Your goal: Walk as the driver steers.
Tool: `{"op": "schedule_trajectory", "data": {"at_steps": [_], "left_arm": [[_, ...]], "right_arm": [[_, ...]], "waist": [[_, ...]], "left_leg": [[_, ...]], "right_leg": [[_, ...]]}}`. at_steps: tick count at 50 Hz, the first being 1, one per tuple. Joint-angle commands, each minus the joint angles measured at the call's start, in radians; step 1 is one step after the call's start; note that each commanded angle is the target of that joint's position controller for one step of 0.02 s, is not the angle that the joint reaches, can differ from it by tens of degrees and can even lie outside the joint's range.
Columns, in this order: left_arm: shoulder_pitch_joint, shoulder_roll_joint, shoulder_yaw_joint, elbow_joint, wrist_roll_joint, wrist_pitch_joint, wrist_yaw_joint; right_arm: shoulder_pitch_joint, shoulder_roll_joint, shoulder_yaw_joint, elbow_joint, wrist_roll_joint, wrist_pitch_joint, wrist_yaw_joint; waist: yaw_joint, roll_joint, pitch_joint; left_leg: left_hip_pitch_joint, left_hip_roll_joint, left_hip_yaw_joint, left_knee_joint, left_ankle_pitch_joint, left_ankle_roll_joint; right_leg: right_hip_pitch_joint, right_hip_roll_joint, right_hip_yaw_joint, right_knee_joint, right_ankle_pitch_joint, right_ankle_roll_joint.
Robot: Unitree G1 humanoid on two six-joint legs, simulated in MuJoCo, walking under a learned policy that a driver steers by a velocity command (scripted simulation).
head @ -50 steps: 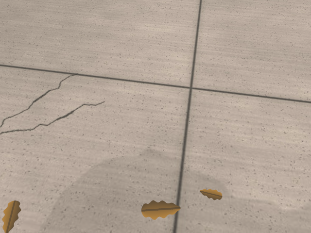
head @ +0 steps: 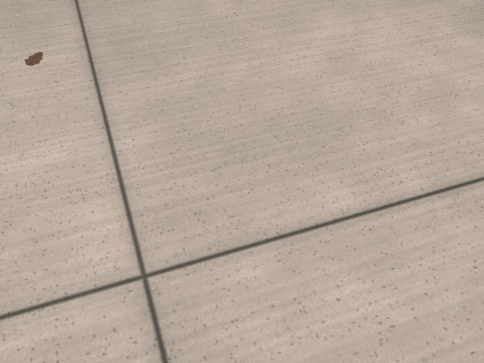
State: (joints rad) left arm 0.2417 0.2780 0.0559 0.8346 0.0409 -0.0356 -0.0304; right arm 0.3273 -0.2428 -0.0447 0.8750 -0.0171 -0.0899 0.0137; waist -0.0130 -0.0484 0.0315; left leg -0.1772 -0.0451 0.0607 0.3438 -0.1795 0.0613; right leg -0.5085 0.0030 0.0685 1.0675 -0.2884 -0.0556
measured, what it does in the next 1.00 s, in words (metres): walks ahead, turning left: right foot, then left foot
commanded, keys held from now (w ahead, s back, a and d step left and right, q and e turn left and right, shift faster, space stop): w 0.22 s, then w+q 0.78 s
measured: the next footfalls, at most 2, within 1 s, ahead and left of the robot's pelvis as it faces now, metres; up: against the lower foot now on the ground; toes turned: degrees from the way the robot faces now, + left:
right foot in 0.28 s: +0.30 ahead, -0.12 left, +0.00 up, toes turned -3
left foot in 0.84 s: +0.55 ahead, +0.09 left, +0.00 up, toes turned +22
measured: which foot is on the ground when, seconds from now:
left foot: down 0.00-0.28, up 0.30-0.82, down 0.84-1.00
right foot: up 0.00-0.26, down 0.28-0.84, up 0.86-1.00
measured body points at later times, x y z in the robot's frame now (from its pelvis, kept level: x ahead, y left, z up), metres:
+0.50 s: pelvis +0.26 -0.05 +0.00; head +0.28 -0.07 +0.45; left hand +0.30 +0.21 -0.12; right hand +0.32 -0.31 -0.14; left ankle +0.25 +0.09 -0.66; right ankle +0.26 -0.12 -0.75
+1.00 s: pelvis +0.51 +0.03 -0.01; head +0.53 +0.04 +0.44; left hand +0.51 +0.31 -0.13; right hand +0.68 -0.20 -0.14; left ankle +0.51 +0.07 -0.75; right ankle +0.51 -0.13 -0.65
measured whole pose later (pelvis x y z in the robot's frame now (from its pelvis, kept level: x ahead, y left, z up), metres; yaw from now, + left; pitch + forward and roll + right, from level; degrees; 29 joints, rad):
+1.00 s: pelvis +0.51 +0.03 -0.01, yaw +23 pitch +0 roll +0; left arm 0.21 0.24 0.04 0.82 0.04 -0.07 0.00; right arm 0.25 -0.28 -0.08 0.86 -0.01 -0.02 0.01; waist 0.00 -0.01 0.06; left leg -0.25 -0.14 0.04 0.43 -0.19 0.15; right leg -0.48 -0.09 0.00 1.20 -0.34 0.01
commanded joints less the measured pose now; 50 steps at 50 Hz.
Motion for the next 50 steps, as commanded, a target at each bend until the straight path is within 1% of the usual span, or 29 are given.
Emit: {"op": "schedule_trajectory", "data": {"at_steps": [1, 5, 9, 11, 12, 13, 14, 15, 16, 17, 18, 19, 21, 25, 28, 31, 35, 36, 38, 40, 41, 42, 43, 44, 45, 46, 47, 48, 50], "left_arm": [[-0.017, 0.033, -0.002, -0.062, 0.006, 0.000, -0.012], [-0.183, -0.003, -0.029, -0.111, -0.004, -0.008, -0.021], [-0.257, 0.016, -0.031, -0.135, -0.011, -0.013, -0.013], [-0.251, 0.030, -0.026, -0.137, -0.009, -0.017, -0.007], [-0.212, 0.037, -0.021, -0.126, -0.005, -0.022, -0.002], [-0.103, 0.046, -0.012, -0.090, 0.001, -0.032, 0.005], [0.057, 0.089, 0.006, -0.039, 0.017, -0.045, 0.017], [0.209, 0.187, 0.030, -0.028, 0.041, -0.052, 0.034], [0.210, 0.239, 0.046, -0.021, 0.017, -0.036, 0.032], [0.138, 0.157, 0.029, -0.028, -0.009, -0.030, 0.029], [0.055, 0.091, 0.011, -0.038, -0.014, -0.035, 0.026], [0.013, 0.052, 0.001, -0.038, -0.014, -0.042, 0.024], [0.003, 0.027, -0.006, -0.022, -0.018, -0.058, 0.032], [0.059, 0.050, 0.005, 0.009, -0.028, -0.084, 0.037], [0.105, 0.040, 0.004, 0.034, -0.025, -0.082, 0.040], [0.127, 0.043, 0.003, 0.051, -0.024, -0.080, 0.044], [0.197, 0.068, 0.007, 0.087, -0.022, -0.069, 0.054], [0.203, 0.075, 0.009, 0.094, -0.021, -0.064, 0.058], [0.191, 0.100, 0.014, 0.097, -0.018, -0.053, 0.065], [0.175, 0.134, 0.023, 0.094, -0.014, -0.035, 0.068], [0.164, 0.144, 0.026, 0.086, -0.018, -0.026, 0.065], [0.150, 0.127, 0.022, 0.059, -0.020, -0.026, 0.060], [0.164, 0.022, 0.006, -0.021, -0.033, -0.038, 0.038], [0.045, 0.099, 0.015, -0.053, -0.023, -0.053, 0.032], [-0.006, 0.076, 0.006, -0.073, -0.033, -0.067, 0.028], [0.018, 0.076, 0.005, -0.061, -0.036, -0.075, 0.030], [0.016, 0.072, 0.006, -0.061, -0.021, -0.064, 0.032], [0.046, 0.065, 0.004, -0.053, -0.002, -0.043, 0.031], [0.060, 0.051, 0.003, -0.057, 0.011, -0.009, 0.023]], "right_arm": [[0.029, -0.107, -0.020, -0.027, 0.008, -0.021, 0.000], [0.082, -0.114, -0.020, 0.002, 0.010, -0.015, 0.002], [0.135, -0.139, -0.025, 0.030, 0.006, -0.007, -0.001], [0.134, -0.149, -0.028, 0.039, 0.003, 0.000, -0.006], [0.133, -0.151, -0.027, 0.044, 0.004, 0.004, -0.008], [0.125, -0.153, -0.026, 0.049, 0.008, 0.010, -0.009], [0.124, -0.134, -0.019, 0.042, 0.012, 0.011, -0.009], [0.130, -0.058, 0.003, -0.012, 0.030, 0.007, -0.005], [0.209, -0.042, 0.000, -0.012, 0.034, 0.015, -0.013], [0.137, -0.125, -0.024, 0.004, 0.011, 0.029, -0.019], [0.092, -0.102, -0.022, -0.004, 0.012, 0.026, -0.010], [0.079, -0.080, -0.020, 0.001, 0.012, 0.031, -0.005], [0.096, -0.062, -0.022, 0.017, -0.010, 0.056, 0.010], [0.007, -0.042, -0.027, -0.015, -0.011, 0.080, 0.028], [-0.092, -0.036, -0.024, -0.051, -0.011, 0.083, 0.035], [-0.196, -0.019, -0.011, -0.088, -0.013, 0.079, 0.044], [-0.312, -0.017, 0.001, -0.140, -0.018, 0.076, 0.055], [-0.318, -0.021, 0.000, -0.147, -0.020, 0.076, 0.055], [-0.283, -0.037, -0.006, -0.146, -0.021, 0.077, 0.048], [-0.155, -0.068, -0.024, -0.115, -0.021, 0.074, 0.037], [-0.030, -0.095, -0.041, -0.077, -0.026, 0.064, 0.029], [0.115, -0.176, -0.071, -0.040, -0.039, 0.060, 0.013], [0.061, -0.290, -0.102, -0.065, -0.021, 0.071, 0.004], [0.090, -0.286, -0.101, -0.074, 0.001, 0.085, 0.000], [0.037, -0.242, -0.089, -0.064, 0.005, 0.085, -0.011], [-0.002, -0.180, -0.073, -0.057, 0.009, 0.080, -0.013], [-0.039, -0.150, -0.063, -0.058, 0.011, 0.070, -0.016], [-0.069, -0.132, -0.055, -0.067, 0.014, 0.060, -0.018], [-0.054, -0.140, -0.053, -0.064, 0.020, 0.038, -0.012]], "waist": [[0.019, 0.136, 0.003], [-0.019, 0.137, 0.027], [-0.037, 0.140, 0.031], [-0.023, 0.140, 0.030], [-0.002, 0.135, 0.014], [0.053, 0.108, -0.035], [0.111, 0.063, -0.135], [0.154, -0.089, -0.283], [0.113, -0.212, -0.328], [0.096, -0.057, -0.192], [0.064, -0.034, -0.076], [0.041, -0.029, -0.032], [0.003, -0.050, -0.002], [-0.007, -0.020, 0.009], [0.007, -0.015, 0.038], [0.025, -0.014, 0.060], [0.058, -0.011, 0.080], [0.054, -0.013, 0.076], [0.026, -0.038, 0.039], [-0.035, -0.057, -0.045], [-0.092, -0.034, -0.116], [-0.158, 0.055, -0.204], [-0.074, 0.324, -0.277], [-0.126, 0.130, -0.285], [-0.094, 0.080, -0.153], [-0.040, 0.010, -0.056], [0.000, -0.002, -0.020], [0.029, 0.009, -0.020], [0.046, 0.030, -0.034]], "left_leg": [[0.067, 0.258, -0.217, -0.210, 0.207, 0.146], [0.058, 0.215, -0.126, -0.217, 0.277, 0.122], [0.125, 0.254, -0.124, -0.173, 0.355, 0.110], [0.170, 0.278, -0.128, -0.123, 0.432, 0.101], [0.174, 0.275, -0.131, -0.056, 0.533, 0.093], [0.160, 0.246, -0.109, 0.080, 0.621, 0.078], [0.058, 0.197, -0.079, 0.272, 0.540, 0.058], [-0.194, 0.111, -0.025, 0.593, 0.158, 0.023], [-0.409, -0.005, -0.034, 0.808, -0.370, 0.017], [-0.457, 0.059, -0.114, 0.866, -0.298, 0.030], [-0.453, 0.094, -0.123, 0.838, -0.207, 0.030], [-0.419, 0.119, -0.118, 0.798, -0.153, 0.025], [-0.366, 0.136, -0.110, 0.772, -0.104, 0.005], [-0.458, 0.146, -0.093, 0.764, 0.008, -0.015], [-0.534, 0.148, -0.078, 0.681, 0.102, -0.027], [-0.508, 0.133, -0.029, 0.504, 0.185, -0.026], [-0.477, 0.106, 0.054, 0.343, 0.160, 0.018], [-0.459, 0.091, 0.069, 0.319, 0.127, 0.035], [-0.375, 0.035, 0.107, 0.296, 0.031, 0.076], [-0.223, -0.032, 0.122, 0.274, -0.078, 0.128], [-0.053, -0.058, 0.101, 0.201, -0.068, 0.158], [0.190, 0.065, -0.091, 0.128, -0.135, 0.212], [0.502, 0.361, -0.674, 0.032, -0.109, 0.377], [0.492, 0.386, -0.768, -0.061, -0.048, 0.399], [0.386, 0.376, -0.619, -0.072, 0.008, 0.365], [0.226, 0.332, -0.522, -0.091, 0.124, 0.312], [0.132, 0.272, -0.442, -0.099, 0.207, 0.273], [0.069, 0.232, -0.382, -0.110, 0.270, 0.257], [0.024, 0.192, -0.334, -0.119, 0.348, 0.251]], "right_leg": [[-0.132, -0.063, -0.031, -0.078, 0.088, 0.026], [-0.078, -0.072, -0.103, -0.331, 0.216, 0.043], [-0.014, -0.048, -0.130, -0.458, 0.210, 0.020], [0.027, -0.032, -0.134, -0.501, 0.153, -0.007], [0.101, -0.011, -0.136, -0.535, 0.125, -0.019], [0.243, 0.016, -0.144, -0.608, 0.139, -0.037], [0.474, -0.028, -0.092, -0.628, 0.140, -0.066], [0.752, -0.314, 0.234, -0.670, 0.011, -0.132], [0.799, -0.476, 0.550, -0.791, -0.036, -0.205], [0.673, -0.417, 0.463, -0.804, -0.109, -0.181], [0.541, -0.367, 0.321, -0.845, -0.067, -0.152], [0.459, -0.319, 0.215, -0.883, 0.007, -0.116], [0.379, -0.262, 0.075, -0.917, 0.134, -0.077], [0.404, -0.250, -0.061, -0.941, 0.304, -0.079], [0.433, -0.240, -0.137, -0.945, 0.362, -0.082], [0.449, -0.223, -0.214, -0.934, 0.435, -0.070], [0.554, -0.256, -0.272, -0.894, 0.576, -0.060], [0.585, -0.263, -0.287, -0.863, 0.655, -0.056], [0.633, -0.270, -0.320, -0.751, 0.947, -0.048], [0.644, -0.278, -0.333, -0.518, 1.124, -0.051], [0.576, -0.269, -0.339, -0.317, 1.026, -0.041], [0.369, -0.236, -0.345, -0.020, 0.711, -0.010], [-0.115, 0.010, -0.282, 0.385, -0.218, 0.063], [-0.246, 0.009, -0.059, 0.445, -0.195, 0.057], [-0.286, -0.057, -0.029, 0.387, -0.103, 0.048], [-0.223, -0.095, -0.035, 0.264, -0.049, 0.047], [-0.162, -0.119, -0.027, 0.182, -0.044, 0.055], [-0.093, -0.123, -0.029, 0.143, -0.038, 0.068], [-0.056, -0.119, -0.046, 0.075, -0.035, 0.089]]}}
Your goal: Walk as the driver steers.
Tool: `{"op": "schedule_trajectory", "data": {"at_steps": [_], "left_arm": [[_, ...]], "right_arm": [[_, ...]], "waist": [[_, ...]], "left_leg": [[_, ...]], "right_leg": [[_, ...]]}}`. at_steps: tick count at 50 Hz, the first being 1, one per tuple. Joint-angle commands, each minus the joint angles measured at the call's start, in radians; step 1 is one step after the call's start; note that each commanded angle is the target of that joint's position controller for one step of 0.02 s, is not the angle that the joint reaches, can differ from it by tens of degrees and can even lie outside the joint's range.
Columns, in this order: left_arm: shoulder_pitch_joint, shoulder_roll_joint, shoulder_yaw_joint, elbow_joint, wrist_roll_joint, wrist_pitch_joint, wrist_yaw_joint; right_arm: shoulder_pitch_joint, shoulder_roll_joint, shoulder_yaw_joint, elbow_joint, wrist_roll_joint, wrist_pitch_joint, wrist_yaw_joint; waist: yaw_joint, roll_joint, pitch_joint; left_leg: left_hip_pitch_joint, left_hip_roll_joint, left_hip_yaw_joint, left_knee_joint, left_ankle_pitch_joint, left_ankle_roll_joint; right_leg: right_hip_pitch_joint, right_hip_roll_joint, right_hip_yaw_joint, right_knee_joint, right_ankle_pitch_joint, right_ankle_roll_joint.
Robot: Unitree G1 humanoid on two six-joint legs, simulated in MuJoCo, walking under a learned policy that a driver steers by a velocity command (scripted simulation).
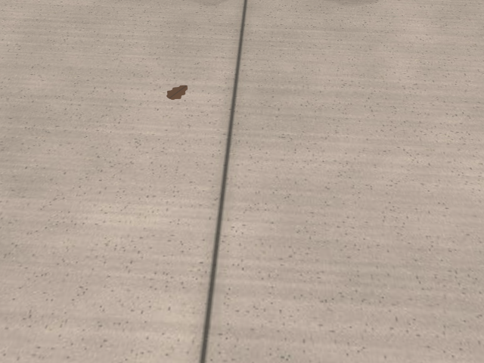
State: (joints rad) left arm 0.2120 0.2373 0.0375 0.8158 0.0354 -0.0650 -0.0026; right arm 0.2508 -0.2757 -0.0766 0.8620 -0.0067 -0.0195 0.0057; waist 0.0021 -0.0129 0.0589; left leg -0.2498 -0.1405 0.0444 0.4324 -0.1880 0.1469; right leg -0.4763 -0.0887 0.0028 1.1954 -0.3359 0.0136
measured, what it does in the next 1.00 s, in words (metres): walks ahead: right foot, then left foot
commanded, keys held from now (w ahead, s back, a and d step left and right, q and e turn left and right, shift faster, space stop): w+q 0.42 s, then q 0.02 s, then no key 0.10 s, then e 0.46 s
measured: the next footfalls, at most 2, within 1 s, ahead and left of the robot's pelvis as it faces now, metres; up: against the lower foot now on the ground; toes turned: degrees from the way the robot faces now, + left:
right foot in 0.36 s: +0.39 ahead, -0.12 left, +0.00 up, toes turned +14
left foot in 0.78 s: +0.44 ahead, +0.12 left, +0.00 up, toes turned +15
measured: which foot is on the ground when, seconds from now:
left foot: down 0.00-0.36, up 0.38-0.76, down 0.78-1.00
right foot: up 0.00-0.34, down 0.36-0.78, up 0.80-1.00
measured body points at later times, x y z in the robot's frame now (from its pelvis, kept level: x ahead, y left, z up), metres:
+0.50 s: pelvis +0.27 -0.04 +0.00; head +0.31 -0.05 +0.45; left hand +0.35 +0.25 -0.09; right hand +0.41 -0.30 -0.13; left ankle +0.15 +0.04 -0.65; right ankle +0.35 -0.13 -0.74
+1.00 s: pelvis +0.37 +0.01 +0.01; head +0.39 +0.03 +0.45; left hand +0.39 +0.29 -0.13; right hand +0.55 -0.22 -0.10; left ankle +0.40 +0.11 -0.74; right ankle +0.36 -0.11 -0.67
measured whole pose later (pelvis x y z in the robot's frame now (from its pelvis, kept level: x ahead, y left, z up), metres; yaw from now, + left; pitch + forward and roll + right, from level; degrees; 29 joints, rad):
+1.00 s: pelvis +0.37 +0.01 +0.01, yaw +9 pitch +0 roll -1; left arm 0.25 0.28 0.07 0.82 0.02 0.06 -0.01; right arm 0.16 -0.22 -0.02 0.76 -0.02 0.00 -0.05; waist 0.02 -0.03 0.05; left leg -0.29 0.02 0.11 0.43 -0.14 0.05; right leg -0.44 0.01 -0.02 1.01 -0.46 0.02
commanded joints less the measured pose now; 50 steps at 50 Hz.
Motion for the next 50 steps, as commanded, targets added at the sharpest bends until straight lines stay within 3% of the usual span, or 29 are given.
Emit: {"op": "schedule_trajectory", "data": {"at_steps": [1, 6, 12, 14, 15, 16, 17, 18, 19, 20, 21, 22, 23, 24, 26, 29, 32, 35, 37, 38, 39, 40, 41, 42, 44, 46, 50], "left_arm": [[0.073, 0.084, 0.019, -0.048, 0.016, 0.030, -0.008], [-0.134, 0.084, 0.013, -0.124, 0.008, 0.037, -0.014], [-0.297, 0.092, 0.000, -0.193, -0.005, 0.018, -0.023], [-0.276, 0.111, 0.002, -0.201, -0.008, 0.009, -0.021], [-0.223, 0.125, 0.007, -0.189, -0.010, 0.005, -0.018], [-0.134, 0.147, 0.016, -0.164, -0.012, -0.001, -0.010], [-0.001, 0.172, 0.028, -0.127, -0.009, -0.012, 0.002], [0.149, 0.236, 0.045, -0.114, 0.012, -0.022, 0.019], [0.188, 0.330, 0.065, -0.122, 0.034, -0.013, 0.026], [0.133, 0.280, 0.062, -0.123, 0.015, 0.001, 0.020], [0.064, 0.184, 0.041, -0.139, 0.006, 0.006, 0.017], [0.018, 0.129, 0.025, -0.137, 0.002, 0.004, 0.015], [0.015, 0.111, 0.018, -0.127, 0.001, -0.002, 0.015], [0.029, 0.106, 0.014, -0.109, -0.005, -0.011, 0.014], [0.064, 0.115, 0.016, -0.083, -0.016, -0.034, 0.002], [0.064, 0.126, 0.015, -0.056, -0.017, -0.040, -0.005], [0.041, 0.125, 0.010, -0.034, -0.026, -0.024, -0.012], [0.103, 0.156, 0.021, 0.002, -0.033, -0.006, -0.016], [0.088, 0.176, 0.031, 0.003, -0.041, 0.007, -0.012], [0.100, 0.166, 0.031, 0.003, -0.043, 0.011, -0.009], [0.128, 0.120, 0.020, -0.017, -0.040, 0.012, -0.007], [0.215, 0.046, 0.003, -0.027, -0.046, 0.022, 0.003], [0.202, 0.100, 0.018, -0.011, -0.044, 0.052, 0.015], [0.172, 0.138, 0.034, -0.011, -0.029, 0.069, 0.015], [0.141, 0.128, 0.044, -0.011, -0.021, 0.090, 0.009], [0.155, 0.110, 0.046, -0.005, -0.015, 0.108, 0.004], [0.105, 0.079, 0.040, -0.038, -0.019, 0.134, -0.012]], "right_arm": [[0.038, -0.124, -0.025, -0.048, 0.009, -0.038, -0.001], [0.135, -0.141, -0.030, -0.039, 0.007, -0.037, 0.002], [0.223, -0.158, -0.033, -0.039, -0.007, -0.031, -0.010], [0.202, -0.173, -0.036, -0.052, -0.011, -0.031, -0.018], [0.168, -0.184, -0.039, -0.063, -0.012, -0.032, -0.020], [0.135, -0.195, -0.041, -0.074, -0.013, -0.036, -0.017], [0.114, -0.194, -0.039, -0.077, -0.006, -0.042, -0.009], [0.118, -0.137, -0.023, -0.098, 0.006, -0.051, 0.001], [0.209, -0.038, -0.002, -0.137, 0.036, -0.050, -0.001], [0.229, -0.115, -0.007, -0.119, 0.001, -0.037, -0.008], [0.177, -0.132, -0.012, -0.105, -0.012, -0.027, -0.005], [0.126, -0.119, -0.009, -0.108, -0.013, -0.022, 0.002], [0.111, -0.102, -0.008, -0.109, -0.019, -0.015, 0.007], [0.119, -0.093, -0.008, -0.109, -0.028, -0.002, 0.013], [0.134, -0.073, -0.005, -0.109, -0.029, 0.014, 0.018], [0.084, -0.042, 0.009, -0.125, -0.025, 0.017, 0.025], [0.014, -0.011, 0.038, -0.130, -0.029, 0.016, 0.028], [-0.046, -0.026, 0.046, -0.132, -0.026, 0.008, 0.015], [-0.023, -0.040, 0.044, -0.123, -0.024, -0.008, 0.000], [-0.003, -0.068, 0.039, -0.115, -0.033, -0.018, -0.010], [0.034, -0.129, 0.028, -0.118, -0.044, -0.030, -0.023], [0.043, -0.197, 0.011, -0.134, -0.032, -0.020, -0.030], [0.069, -0.183, 0.005, -0.128, 0.001, -0.005, -0.035], [0.048, -0.144, 0.013, -0.133, 0.005, 0.002, -0.039], [-0.057, -0.080, 0.034, -0.148, -0.006, 0.010, -0.052], [-0.091, -0.069, 0.034, -0.155, -0.013, 0.010, -0.059], [-0.088, -0.074, 0.026, -0.145, -0.020, 0.010, -0.056]], "waist": [[0.031, 0.004, -0.057], [-0.040, 0.058, -0.017], [-0.104, 0.081, -0.021], [-0.080, 0.095, -0.024], [-0.047, 0.103, -0.032], [-0.005, 0.105, -0.065], [0.064, 0.061, -0.130], [0.123, -0.029, -0.260], [0.078, -0.258, -0.375], [0.035, -0.211, -0.335], [0.023, -0.079, -0.190], [0.015, -0.014, -0.096], [0.003, -0.040, -0.064], [-0.012, -0.077, -0.057], [-0.026, -0.095, -0.091], [-0.035, -0.115, -0.107], [-0.031, -0.142, -0.111], [0.003, -0.135, -0.117], [-0.025, -0.103, -0.107], [-0.033, -0.058, -0.111], [-0.026, 0.053, -0.173], [0.001, 0.237, -0.236], [-0.048, 0.251, -0.266], [-0.039, 0.170, -0.194], [0.013, 0.140, -0.107], [0.032, 0.144, -0.107], [0.022, 0.157, -0.111]], "left_leg": [[0.080, 0.272, -0.302, -0.215, 0.361, 0.162], [0.115, 0.233, -0.311, -0.226, 0.304, 0.107], [0.253, 0.255, -0.372, -0.137, 0.414, 0.087], [0.255, 0.269, -0.405, -0.097, 0.444, 0.062], [0.221, 0.267, -0.410, -0.068, 0.472, 0.041], [0.182, 0.252, -0.409, 0.002, 0.555, 0.019], [0.138, 0.199, -0.373, 0.163, 0.580, -0.006], [0.024, 0.132, -0.311, 0.418, 0.392, -0.032], [-0.277, -0.024, -0.185, 0.700, -0.284, -0.067], [-0.381, 0.044, -0.178, 0.821, -0.341, -0.058], [-0.394, 0.098, -0.170, 0.840, -0.248, -0.061], [-0.373, 0.126, -0.152, 0.803, -0.188, -0.074], [-0.342, 0.143, -0.142, 0.765, -0.175, -0.087], [-0.306, 0.147, -0.134, 0.747, -0.185, -0.101], [-0.269, 0.121, -0.126, 0.729, -0.187, -0.117], [-0.266, 0.100, -0.131, 0.585, -0.123, -0.133], [-0.137, 0.120, -0.043, 0.329, -0.006, -0.142], [-0.072, 0.110, -0.024, 0.193, 0.049, -0.144], [0.018, 0.110, -0.029, 0.049, 0.123, -0.126], [0.098, 0.144, -0.061, -0.029, 0.211, -0.115], [0.226, 0.319, -0.201, -0.020, 0.480, -0.089], [0.316, 0.535, -0.357, 0.006, 0.768, 0.025], [0.287, 0.562, -0.407, -0.029, 0.687, 0.127], [0.231, 0.524, -0.365, -0.073, 0.570, 0.131], [0.118, 0.447, -0.243, -0.128, 0.447, 0.077], [0.062, 0.410, -0.156, -0.139, 0.427, 0.068], [0.038, 0.411, -0.086, -0.144, 0.270, 0.070]], "right_leg": [[-0.095, -0.026, 0.010, -0.094, 0.038, 0.029], [-0.189, -0.013, -0.003, -0.336, 0.238, 0.053], [-0.191, 0.048, 0.003, -0.536, 0.291, 0.032], [-0.106, 0.064, 0.019, -0.607, 0.255, 0.012], [-0.008, 0.079, 0.019, -0.647, 0.220, -0.003], [0.131, 0.107, 0.009, -0.670, 0.177, -0.020], [0.315, 0.107, 0.005, -0.737, 0.198, -0.043], [0.546, -0.064, 0.171, -0.775, 0.046, -0.090], [0.781, -0.344, 0.612, -0.866, -0.072, -0.187], [0.702, -0.361, 0.772, -0.913, -0.168, -0.224], [0.565, -0.320, 0.619, -0.926, -0.183, -0.208], [0.453, -0.267, 0.453, -0.935, 0.020, -0.193], [0.394, -0.223, 0.332, -0.935, 0.256, -0.178], [0.355, -0.194, 0.238, -0.925, 0.486, -0.174], [0.346, -0.179, 0.138, -0.894, 0.831, -0.190], [0.340, -0.157, 0.056, -0.907, 0.921, -0.203], [0.284, -0.090, -0.015, -0.905, 0.901, -0.181], [0.314, -0.091, 0.040, -0.851, 0.844, -0.173], [0.292, -0.085, 0.086, -0.783, 0.698, -0.146], [0.259, -0.060, 0.101, -0.732, 0.580, -0.114], [0.192, -0.010, 0.080, -0.630, 0.340, -0.075], [0.089, 0.112, -0.012, -0.443, -0.182, -0.049], [0.032, 0.148, -0.013, -0.262, -0.350, -0.053], [-0.017, 0.129, 0.014, -0.143, -0.321, -0.050], [-0.020, 0.089, 0.030, -0.112, -0.209, -0.029], [0.026, 0.091, 0.004, -0.089, -0.144, 0.000], [0.059, 0.077, -0.018, -0.222, -0.099, 0.011]]}}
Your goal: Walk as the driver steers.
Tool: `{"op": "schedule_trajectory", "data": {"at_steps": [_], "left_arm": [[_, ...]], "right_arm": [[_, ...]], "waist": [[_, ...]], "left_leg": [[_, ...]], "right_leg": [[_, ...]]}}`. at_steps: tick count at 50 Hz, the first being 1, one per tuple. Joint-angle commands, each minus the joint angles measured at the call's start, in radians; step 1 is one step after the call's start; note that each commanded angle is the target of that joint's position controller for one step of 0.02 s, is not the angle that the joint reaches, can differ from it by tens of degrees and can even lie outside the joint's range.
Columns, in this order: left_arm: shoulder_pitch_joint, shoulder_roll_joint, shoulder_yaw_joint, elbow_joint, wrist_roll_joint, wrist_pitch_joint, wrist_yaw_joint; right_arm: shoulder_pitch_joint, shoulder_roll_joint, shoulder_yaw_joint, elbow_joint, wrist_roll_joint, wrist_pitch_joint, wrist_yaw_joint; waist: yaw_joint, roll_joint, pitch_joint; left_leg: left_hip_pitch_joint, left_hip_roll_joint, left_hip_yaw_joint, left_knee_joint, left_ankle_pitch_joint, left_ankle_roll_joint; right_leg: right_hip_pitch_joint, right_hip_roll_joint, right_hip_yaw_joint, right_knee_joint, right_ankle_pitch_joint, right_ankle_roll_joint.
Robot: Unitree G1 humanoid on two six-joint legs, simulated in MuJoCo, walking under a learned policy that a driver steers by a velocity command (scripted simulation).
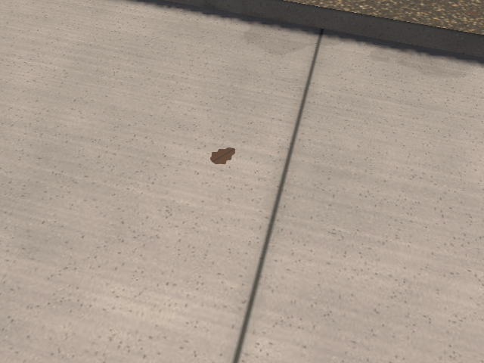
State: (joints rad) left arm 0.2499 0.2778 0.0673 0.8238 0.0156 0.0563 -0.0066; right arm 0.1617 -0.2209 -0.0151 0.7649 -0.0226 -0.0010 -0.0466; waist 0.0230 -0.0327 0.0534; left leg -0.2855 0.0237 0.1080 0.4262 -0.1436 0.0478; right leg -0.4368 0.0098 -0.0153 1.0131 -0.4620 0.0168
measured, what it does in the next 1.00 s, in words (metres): steps on the spot, turning right: right foot, then left foot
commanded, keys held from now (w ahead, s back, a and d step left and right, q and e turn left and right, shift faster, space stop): e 0.60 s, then no key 0.40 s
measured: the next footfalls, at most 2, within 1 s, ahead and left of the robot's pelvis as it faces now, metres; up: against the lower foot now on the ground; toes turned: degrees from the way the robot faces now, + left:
right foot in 0.18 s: +0.02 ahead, -0.11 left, +0.00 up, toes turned -9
left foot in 0.68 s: +0.07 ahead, +0.07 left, +0.00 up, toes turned -28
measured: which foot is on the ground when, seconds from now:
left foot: down 0.00-0.18, up 0.20-0.66, down 0.68-1.00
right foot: up 0.00-0.16, down 0.18-0.68, up 0.70-1.00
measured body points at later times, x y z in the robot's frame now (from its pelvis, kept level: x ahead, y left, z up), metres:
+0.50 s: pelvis -0.02 -0.03 +0.00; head +0.01 -0.06 +0.45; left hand +0.17 +0.21 -0.10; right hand +0.01 -0.33 -0.13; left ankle +0.03 +0.11 -0.69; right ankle -0.02 -0.11 -0.74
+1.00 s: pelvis -0.02 +0.00 +0.00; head +0.01 +0.01 +0.45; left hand +0.19 +0.19 -0.13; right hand -0.03 -0.28 -0.11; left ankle +0.03 +0.09 -0.74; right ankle -0.10 -0.09 -0.73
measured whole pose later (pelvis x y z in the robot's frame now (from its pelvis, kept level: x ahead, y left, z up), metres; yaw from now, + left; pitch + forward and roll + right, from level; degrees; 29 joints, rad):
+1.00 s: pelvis -0.02 +0.00 +0.00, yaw -27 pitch -1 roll -1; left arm 0.20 0.28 0.04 0.81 0.00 0.07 0.00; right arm 0.20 -0.24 -0.01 0.77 -0.02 0.02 -0.02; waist -0.01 -0.02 0.06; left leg -0.22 -0.03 -0.01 0.46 -0.23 0.04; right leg -0.19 0.05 0.07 0.55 -0.37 0.02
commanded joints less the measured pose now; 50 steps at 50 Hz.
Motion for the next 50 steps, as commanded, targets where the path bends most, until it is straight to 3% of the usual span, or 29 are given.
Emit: {"op": "schedule_trajectory", "data": {"at_steps": [1, 6, 8, 9, 10, 11, 12, 13, 15, 18, 22, 26, 30, 33, 34, 35, 36, 37, 38, 39, 41, 45, 47, 49, 50], "left_arm": [[0.045, 0.035, 0.007, -0.059, 0.001, 0.018, -0.014], [0.013, 0.056, 0.006, -0.106, -0.005, 0.015, -0.030], [0.065, 0.065, 0.009, -0.095, -0.002, 0.000, -0.029], [0.071, 0.125, 0.021, -0.099, 0.010, -0.013, -0.020], [0.047, 0.284, 0.056, -0.141, 0.006, -0.016, -0.015], [0.112, 0.273, 0.065, -0.118, 0.018, -0.013, -0.003], [0.064, 0.220, 0.049, -0.118, 0.010, -0.012, 0.006], [-0.011, 0.181, 0.038, -0.130, 0.001, -0.010, 0.009], [-0.076, 0.145, 0.029, -0.158, -0.007, -0.013, 0.010], [-0.016, 0.152, 0.034, -0.150, -0.016, -0.022, 0.004], [0.037, 0.166, 0.042, -0.144, -0.007, -0.019, 0.009], [0.038, 0.188, 0.051, -0.152, 0.001, -0.015, 0.005], [-0.003, 0.196, 0.056, -0.162, 0.004, -0.011, -0.005], [-0.071, 0.170, 0.048, -0.165, -0.010, -0.008, -0.002], [-0.058, 0.135, 0.036, -0.167, -0.016, -0.012, 0.003], [0.020, 0.056, 0.016, -0.164, -0.009, -0.016, 0.005], [-0.003, 0.133, 0.036, -0.167, 0.006, -0.013, 0.015], [-0.001, 0.162, 0.044, -0.152, 0.017, -0.010, 0.017], [0.009, 0.153, 0.045, -0.128, 0.011, -0.007, 0.011], [0.027, 0.141, 0.042, -0.110, 0.004, -0.004, 0.005], [0.033, 0.120, 0.032, -0.094, 0.002, 0.001, -0.005], [-0.033, 0.070, 0.002, -0.088, -0.007, 0.010, -0.003], [-0.048, 0.067, -0.007, -0.078, -0.013, 0.011, 0.005], [-0.017, 0.064, -0.012, -0.051, -0.018, 0.005, 0.014], [0.007, 0.059, -0.017, -0.034, -0.013, -0.004, 0.020]], "right_arm": [[0.000, -0.135, -0.039, -0.046, -0.006, -0.007, -0.001], [0.010, -0.195, -0.065, -0.036, -0.008, 0.008, 0.017], [0.014, -0.203, -0.073, -0.029, -0.001, 0.019, 0.018], [0.056, -0.165, -0.069, -0.024, -0.005, 0.028, 0.025], [0.032, -0.099, -0.049, -0.090, 0.001, 0.038, 0.017], [-0.060, -0.142, -0.056, -0.099, -0.011, 0.052, 0.008], [-0.038, -0.134, -0.057, -0.091, 0.006, 0.055, 0.014], [-0.007, -0.141, -0.060, -0.071, 0.014, 0.048, 0.020], [0.048, -0.165, -0.070, -0.037, -0.011, 0.036, 0.029], [0.039, -0.145, -0.067, -0.047, -0.002, 0.039, 0.035], [-0.005, -0.141, -0.061, -0.072, 0.002, 0.045, 0.027], [-0.022, -0.141, -0.054, -0.093, 0.009, 0.038, 0.022], [0.004, -0.148, -0.050, -0.106, 0.021, 0.027, 0.015], [0.104, -0.135, -0.044, -0.083, 0.019, 0.012, 0.003], [0.107, -0.172, -0.050, -0.083, 0.007, 0.005, -0.006], [0.070, -0.232, -0.054, -0.109, -0.006, 0.004, -0.010], [0.036, -0.291, -0.069, -0.117, -0.009, 0.011, 0.001], [0.037, -0.237, -0.059, -0.114, -0.003, 0.009, 0.011], [-0.014, -0.182, -0.043, -0.115, 0.007, 0.006, 0.017], [-0.050, -0.161, -0.036, -0.121, 0.003, 0.005, 0.020], [-0.039, -0.154, -0.033, -0.110, 0.005, -0.001, 0.014], [0.031, -0.156, -0.031, -0.064, 0.006, -0.002, 0.018], [0.052, -0.177, -0.038, -0.044, 0.000, 0.005, 0.025], [0.057, -0.187, -0.042, -0.025, 0.003, 0.014, 0.029], [0.056, -0.184, -0.042, -0.015, 0.008, 0.016, 0.030]], "waist": [[-0.007, 0.187, -0.104], [-0.018, 0.189, -0.123], [0.016, 0.120, -0.116], [0.009, -0.070, -0.073], [0.001, -0.313, -0.008], [0.061, -0.178, 0.006], [0.009, -0.127, 0.007], [-0.030, -0.092, 0.018], [-0.045, -0.104, -0.047], [-0.024, -0.051, -0.097], [0.013, -0.088, -0.080], [0.022, -0.085, -0.085], [0.005, -0.095, -0.103], [-0.059, -0.082, -0.115], [-0.052, -0.016, -0.115], [-0.002, 0.199, -0.130], [-0.021, 0.257, -0.071], [-0.011, 0.164, -0.055], [0.015, 0.128, -0.033], [0.028, 0.136, -0.032], [0.016, 0.179, -0.053], [-0.034, 0.186, -0.075], [-0.051, 0.218, -0.077], [-0.029, 0.212, -0.073], [-0.009, 0.184, -0.071]], "left_leg": [[0.063, 0.248, -0.138, -0.137, 0.171, 0.166], [0.051, 0.291, -0.125, -0.073, 0.108, 0.144], [-0.032, 0.259, -0.063, 0.035, 0.005, 0.059], [-0.132, 0.179, 0.025, 0.222, -0.163, -0.022], [-0.378, -0.022, 0.062, 0.395, -0.485, -0.099], [-0.338, -0.006, -0.095, 0.573, -0.467, -0.088], [-0.323, 0.004, -0.134, 0.617, -0.378, -0.081], [-0.310, 0.012, -0.148, 0.606, -0.283, -0.074], [-0.297, -0.007, -0.130, 0.645, -0.207, -0.073], [-0.307, -0.015, -0.140, 0.635, -0.204, -0.090], [-0.321, -0.022, -0.154, 0.507, -0.231, -0.099], [-0.240, -0.045, -0.161, 0.400, -0.267, -0.086], [-0.109, -0.081, -0.165, 0.280, -0.281, -0.061], [0.107, -0.081, -0.146, -0.012, -0.124, -0.033], [0.193, 0.012, -0.233, -0.124, -0.099, -0.011], [0.263, 0.264, -0.492, -0.213, -0.093, 0.046], [0.117, 0.358, -0.614, -0.201, 0.053, 0.174], [0.074, 0.340, -0.576, -0.188, 0.106, 0.208], [0.047, 0.273, -0.475, -0.175, 0.127, 0.184], [0.050, 0.208, -0.386, -0.160, 0.171, 0.153], [0.115, 0.158, -0.309, -0.132, 0.282, 0.138], [0.202, 0.157, -0.293, -0.096, 0.291, 0.144], [0.199, 0.155, -0.304, -0.080, 0.284, 0.146], [0.181, 0.146, -0.307, -0.044, 0.322, 0.130], [0.144, 0.139, -0.299, -0.024, 0.333, 0.098]], "right_leg": [[0.041, -0.026, -0.008, -0.094, 0.035, 0.003], [0.156, -0.012, -0.062, -0.302, 0.045, -0.040], [0.291, 0.009, -0.052, -0.518, 0.170, -0.075], [0.313, -0.113, 0.164, -0.714, 0.160, -0.105], [0.286, -0.395, 0.586, -0.808, 0.326, -0.221], [0.209, -0.396, 0.541, -0.791, 0.418, -0.299], [0.190, -0.326, 0.441, -0.766, 0.407, -0.290], [0.184, -0.248, 0.358, -0.761, 0.364, -0.246], [0.257, -0.177, 0.293, -0.722, 0.504, -0.223], [0.341, -0.179, 0.310, -0.692, 0.596, -0.235], [0.382, -0.182, 0.386, -0.686, 0.514, -0.254], [0.340, -0.176, 0.451, -0.662, 0.517, -0.264], [0.286, -0.153, 0.520, -0.638, 0.584, -0.238], [0.199, -0.096, 0.498, -0.586, 0.533, -0.158], [0.121, -0.043, 0.454, -0.529, 0.374, -0.103], [0.026, 0.080, 0.291, -0.335, 0.053, -0.048], [-0.045, 0.177, 0.158, -0.177, -0.131, -0.032], [-0.012, 0.126, 0.194, -0.049, -0.103, -0.026], [0.006, 0.116, 0.197, 0.001, -0.040, -0.020], [0.020, 0.117, 0.185, 0.032, 0.007, -0.007], [0.015, 0.115, 0.163, 0.017, 0.032, 0.016], [0.081, 0.073, 0.109, -0.237, 0.004, 0.033], [0.152, 0.062, 0.054, -0.377, -0.012, 0.020], [0.235, 0.061, 0.024, -0.567, 0.107, -0.001], [0.320, 0.047, 0.032, -0.718, 0.263, -0.015]]}}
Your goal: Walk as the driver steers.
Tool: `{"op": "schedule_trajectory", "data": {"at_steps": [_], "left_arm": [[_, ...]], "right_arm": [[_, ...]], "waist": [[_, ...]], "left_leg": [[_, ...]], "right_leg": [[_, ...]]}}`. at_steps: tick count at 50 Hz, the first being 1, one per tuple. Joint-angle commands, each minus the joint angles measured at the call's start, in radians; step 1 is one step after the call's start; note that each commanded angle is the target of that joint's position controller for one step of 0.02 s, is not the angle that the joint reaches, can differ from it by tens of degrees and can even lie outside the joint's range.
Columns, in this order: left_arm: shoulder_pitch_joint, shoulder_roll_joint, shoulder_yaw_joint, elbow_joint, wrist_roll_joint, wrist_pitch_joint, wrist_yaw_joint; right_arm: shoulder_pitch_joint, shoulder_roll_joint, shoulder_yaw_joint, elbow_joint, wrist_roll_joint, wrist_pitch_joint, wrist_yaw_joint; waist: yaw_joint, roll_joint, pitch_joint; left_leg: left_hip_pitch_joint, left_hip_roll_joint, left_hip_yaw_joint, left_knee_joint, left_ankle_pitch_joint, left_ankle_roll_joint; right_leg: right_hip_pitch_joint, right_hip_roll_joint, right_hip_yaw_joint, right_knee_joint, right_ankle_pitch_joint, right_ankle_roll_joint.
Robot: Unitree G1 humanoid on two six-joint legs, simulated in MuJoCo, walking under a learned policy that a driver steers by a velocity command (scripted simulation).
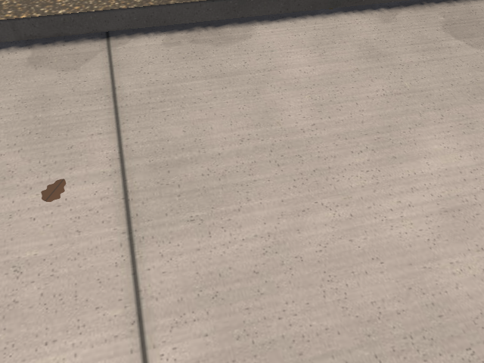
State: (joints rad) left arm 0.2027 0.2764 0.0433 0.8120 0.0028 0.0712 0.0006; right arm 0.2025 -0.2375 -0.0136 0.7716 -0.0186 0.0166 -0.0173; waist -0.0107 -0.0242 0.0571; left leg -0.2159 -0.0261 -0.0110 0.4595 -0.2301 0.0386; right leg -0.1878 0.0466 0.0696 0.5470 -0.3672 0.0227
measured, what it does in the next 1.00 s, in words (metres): walks ahead: right foot, then left foot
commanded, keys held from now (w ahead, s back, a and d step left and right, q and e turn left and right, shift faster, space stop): no key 0.10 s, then w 0.78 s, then w+q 0.12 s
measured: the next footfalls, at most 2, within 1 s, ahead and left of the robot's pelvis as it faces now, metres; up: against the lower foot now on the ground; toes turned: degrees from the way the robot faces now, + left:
right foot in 0.02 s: +0.01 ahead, -0.11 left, +0.00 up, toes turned +4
left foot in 0.40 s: +0.10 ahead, +0.10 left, +0.00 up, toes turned +1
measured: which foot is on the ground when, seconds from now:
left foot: down 0.00-0.16, up 0.18-0.38, down 0.40-0.88, up 0.90-1.00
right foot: up 0.00-0.00, down 0.02-0.40, up 0.42-0.88, down 0.90-1.00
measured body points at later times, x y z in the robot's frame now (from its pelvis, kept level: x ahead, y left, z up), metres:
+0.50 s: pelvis +0.07 +0.03 +0.00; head +0.08 +0.05 +0.45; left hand +0.12 +0.30 -0.15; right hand +0.11 -0.25 -0.12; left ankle +0.06 +0.10 -0.74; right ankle +0.00 -0.10 -0.69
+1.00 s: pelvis +0.34 +0.00 -0.01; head +0.37 +0.00 +0.44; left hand +0.46 +0.26 -0.14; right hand +0.32 -0.24 -0.16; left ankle +0.18 +0.11 -0.64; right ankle +0.41 -0.05 -0.74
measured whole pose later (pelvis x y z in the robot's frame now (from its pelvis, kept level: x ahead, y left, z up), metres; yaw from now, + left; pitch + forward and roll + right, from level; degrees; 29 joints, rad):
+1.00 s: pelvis +0.34 +0.00 -0.01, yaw +2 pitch +0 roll -1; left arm 0.13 0.24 0.04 0.91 0.03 -0.07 -0.01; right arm 0.38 -0.21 -0.02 1.02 -0.01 -0.06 0.00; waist -0.03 0.02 0.07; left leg -0.25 -0.01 -0.01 1.16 -0.35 0.10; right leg -0.34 0.06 -0.14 0.51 -0.18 -0.11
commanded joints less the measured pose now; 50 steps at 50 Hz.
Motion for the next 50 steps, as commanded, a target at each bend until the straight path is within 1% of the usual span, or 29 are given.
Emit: {"op": "schedule_trajectory", "data": {"at_steps": [1, 2, 3, 4, 6, 7, 8, 10, 12, 15, 17, 19, 20, 21, 22, 23, 25, 28, 30, 34, 38, 41, 43, 44, 45, 46, 47, 48, 50], "left_arm": [[0.049, 0.088, 0.008, -0.016, 0.011, -0.031, 0.020], [0.052, 0.140, 0.011, -0.020, 0.029, -0.046, 0.028], [-0.024, 0.138, 0.006, -0.005, 0.013, -0.051, 0.024], [-0.056, 0.088, -0.006, -0.013, 0.011, -0.059, 0.017], [-0.018, 0.092, -0.010, 0.021, 0.015, -0.065, 0.021], [0.018, 0.116, -0.003, 0.044, 0.011, -0.063, 0.026], [0.045, 0.141, 0.008, 0.060, 0.012, -0.057, 0.026], [0.086, 0.165, 0.021, 0.072, 0.019, -0.050, 0.020], [0.099, 0.153, 0.024, 0.080, 0.021, -0.059, 0.016], [0.085, 0.149, 0.031, 0.090, 0.019, -0.088, 0.011], [0.053, 0.151, 0.036, 0.092, 0.012, -0.100, 0.007], [0.007, 0.141, 0.038, 0.086, 0.005, -0.103, 0.003], [-0.004, 0.101, 0.026, 0.080, 0.015, -0.110, 0.002], [-0.026, 0.007, -0.003, 0.039, 0.008, -0.119, -0.006], [-0.043, 0.079, 0.015, 0.031, 0.025, -0.120, -0.006], [-0.029, 0.100, 0.022, 0.042, 0.030, -0.120, -0.012], [0.009, 0.080, 0.016, 0.076, 0.025, -0.127, -0.032], [-0.009, 0.059, 0.008, 0.086, 0.040, -0.116, -0.045], [-0.063, 0.049, 0.004, 0.070, 0.039, -0.108, -0.046], [-0.222, 0.024, -0.011, 0.010, 0.034, -0.105, -0.047], [-0.319, 0.005, -0.027, -0.032, 0.022, -0.110, -0.044], [-0.262, 0.031, -0.017, -0.031, 0.021, -0.116, -0.030], [-0.051, 0.072, 0.005, 0.035, 0.020, -0.127, -0.012], [0.114, 0.093, 0.020, 0.088, 0.026, -0.135, -0.002], [0.268, 0.172, 0.043, 0.113, 0.053, -0.140, 0.012], [0.257, 0.232, 0.056, 0.106, 0.065, -0.136, 0.007], [0.173, 0.172, 0.052, 0.098, 0.019, -0.129, -0.003], [0.060, 0.107, 0.034, 0.080, 0.010, -0.134, -0.004], [0.018, 0.031, 0.015, 0.093, 0.018, -0.158, -0.005]], "right_arm": [[0.031, -0.152, -0.040, -0.018, 0.004, -0.008, 0.001], [0.041, -0.123, -0.032, -0.031, 0.006, -0.017, 0.007], [0.036, -0.079, -0.020, -0.020, 0.018, -0.014, 0.007], [0.015, -0.111, -0.024, 0.003, 0.007, -0.010, 0.001], [0.007, -0.124, -0.030, 0.036, 0.005, -0.009, 0.004], [0.007, -0.132, -0.036, 0.043, -0.001, -0.007, 0.008], [0.008, -0.121, -0.034, 0.045, -0.006, -0.008, 0.012], [-0.028, -0.111, -0.034, 0.036, -0.015, -0.009, 0.020], [-0.056, -0.107, -0.035, 0.022, -0.014, -0.022, 0.025], [-0.051, -0.115, -0.040, 0.020, -0.008, -0.048, 0.039], [-0.009, -0.104, -0.041, 0.036, -0.003, -0.057, 0.042], [0.149, -0.096, -0.048, 0.103, -0.002, -0.063, 0.036], [0.259, -0.134, -0.061, 0.139, -0.006, -0.070, 0.025], [0.370, -0.243, -0.085, 0.148, -0.017, -0.079, 0.015], [0.380, -0.254, -0.086, 0.170, -0.013, -0.073, 0.021], [0.275, -0.209, -0.074, 0.144, -0.010, -0.072, 0.024], [0.163, -0.149, -0.056, 0.111, -0.004, -0.087, 0.026], [0.222, -0.116, -0.040, 0.151, 0.001, -0.108, 0.023], [0.282, -0.109, -0.036, 0.185, 0.009, -0.112, 0.022], [0.323, -0.092, -0.024, 0.219, 0.006, -0.108, 0.017], [0.342, -0.098, -0.021, 0.249, 0.002, -0.110, 0.011], [0.301, -0.113, -0.023, 0.259, 0.003, -0.113, 0.006], [0.267, -0.134, -0.029, 0.259, -0.002, -0.106, 0.002], [0.252, -0.138, -0.030, 0.256, 0.002, -0.101, 0.003], [0.278, -0.089, -0.016, 0.231, 0.008, -0.100, 0.008], [0.417, 0.031, 0.001, 0.229, 0.034, -0.094, 0.017], [0.324, -0.099, -0.030, 0.233, 0.010, -0.088, 0.010], [0.232, -0.108, -0.037, 0.201, 0.011, -0.093, 0.014], [0.195, -0.074, -0.037, 0.204, 0.002, -0.086, 0.022]], "waist": [[0.018, 0.137, -0.096], [-0.001, 0.028, -0.134], [-0.044, -0.113, -0.079], [-0.025, -0.073, -0.065], [0.000, -0.067, -0.066], [0.011, -0.090, -0.045], [0.020, -0.131, -0.016], [0.051, -0.155, 0.095], [0.061, -0.146, 0.136], [0.044, -0.104, 0.098], [0.013, -0.097, 0.064], [-0.068, -0.043, 0.031], [-0.113, 0.043, 0.001], [-0.153, 0.301, -0.056], [-0.124, 0.256, 0.006], [-0.054, 0.131, 0.083], [0.004, 0.084, 0.077], [-0.001, 0.102, 0.026], [-0.010, 0.100, 0.029], [-0.036, 0.099, 0.067], [-0.049, 0.116, 0.086], [0.002, 0.118, 0.053], [0.092, 0.124, -0.067], [0.162, 0.104, -0.149], [0.192, 0.000, -0.263], [0.095, -0.201, -0.359], [0.101, -0.030, -0.271], [0.060, -0.014, -0.110], [0.014, 0.005, -0.014]], "left_leg": [[0.016, 0.184, -0.185, -0.051, 0.370, 0.062], [-0.048, 0.143, -0.139, 0.002, 0.258, 0.022], [0.027, 0.064, -0.070, -0.090, 0.049, 0.002], [0.077, 0.067, -0.072, -0.097, 0.056, -0.008], [0.105, 0.060, -0.065, -0.088, 0.063, -0.006], [0.075, 0.031, -0.033, -0.029, -0.036, 0.003], [0.003, 0.003, -0.002, 0.028, -0.144, 0.011], [-0.170, -0.019, 0.056, 0.144, -0.222, 0.018], [-0.257, 0.026, 0.035, 0.252, -0.217, 0.027], [-0.279, 0.051, 0.027, 0.240, -0.207, 0.034], [-0.132, 0.034, 0.058, 0.131, -0.134, 0.038], [0.188, -0.020, 0.103, -0.025, -0.027, 0.037], [0.360, 0.038, 0.000, -0.078, -0.099, 0.044], [0.454, 0.303, -0.434, -0.291, -0.465, 0.115], [0.345, 0.414, -0.671, -0.378, -0.586, 0.184], [0.262, 0.392, -0.593, -0.365, -0.573, 0.187], [0.212, 0.294, -0.399, -0.371, -0.330, 0.142], [0.256, 0.228, -0.221, -0.350, 0.059, 0.124], [0.283, 0.218, -0.162, -0.333, 0.250, 0.130], [0.257, 0.191, -0.087, -0.336, 0.420, 0.136], [0.249, 0.201, -0.051, -0.338, 0.535, 0.136], [0.300, 0.230, -0.030, -0.254, 0.799, 0.122], [0.332, 0.224, -0.010, -0.008, 1.020, 0.098], [0.250, 0.196, 0.014, 0.196, 0.929, 0.083], [0.042, 0.144, 0.034, 0.496, 0.557, 0.076], [-0.318, -0.053, 0.032, 0.863, -0.305, 0.043], [-0.392, -0.004, -0.071, 0.915, -0.233, 0.067], [-0.397, 0.049, -0.066, 0.865, -0.119, 0.073], [-0.311, 0.103, -0.062, 0.776, -0.043, 0.070]], "right_leg": [[0.163, -0.043, 0.026, -0.289, 0.255, -0.036], [0.239, -0.179, 0.166, -0.282, 0.348, -0.062], [0.062, -0.222, 0.184, -0.234, 0.427, -0.113], [0.037, -0.195, 0.170, -0.238, 0.350, -0.108], [0.029, -0.140, 0.139, -0.263, 0.169, -0.091], [0.022, -0.126, 0.151, -0.278, -0.003, -0.109], [0.018, -0.139, 0.191, -0.306, -0.201, -0.137], [-0.001, -0.239, 0.328, -0.398, -0.445, -0.210], [0.003, -0.308, 0.410, -0.445, -0.415, -0.264], [0.092, -0.292, 0.341, -0.428, -0.220, -0.266], [0.040, -0.248, 0.250, -0.395, -0.121, -0.241], [-0.151, -0.181, 0.157, -0.279, -0.103, -0.200], [-0.281, -0.127, 0.094, -0.126, -0.085, -0.171], [-0.433, 0.004, -0.057, 0.226, -0.117, -0.116], [-0.517, 0.031, -0.022, 0.407, -0.183, -0.125], [-0.533, -0.037, 0.025, 0.494, -0.099, -0.141], [-0.482, -0.100, -0.001, 0.483, 0.065, -0.129], [-0.474, -0.115, -0.062, 0.486, 0.168, -0.089], [-0.525, -0.119, -0.092, 0.476, 0.196, -0.066], [-0.547, -0.102, -0.146, 0.317, 0.259, -0.039], [-0.438, -0.067, -0.186, 0.102, 0.321, -0.065], [-0.309, -0.030, -0.189, 0.029, 0.291, -0.122], [-0.100, 0.022, -0.186, -0.002, 0.228, -0.163], [0.109, 0.007, -0.167, -0.065, 0.258, -0.187], [0.355, -0.220, 0.082, -0.084, 0.080, -0.231], [0.565, -0.500, 0.604, -0.202, 0.005, -0.375], [0.438, -0.448, 0.620, -0.293, -0.133, -0.351], [0.262, -0.413, 0.429, -0.333, -0.116, -0.311], [0.067, -0.328, 0.209, -0.387, 0.116, -0.242]]}}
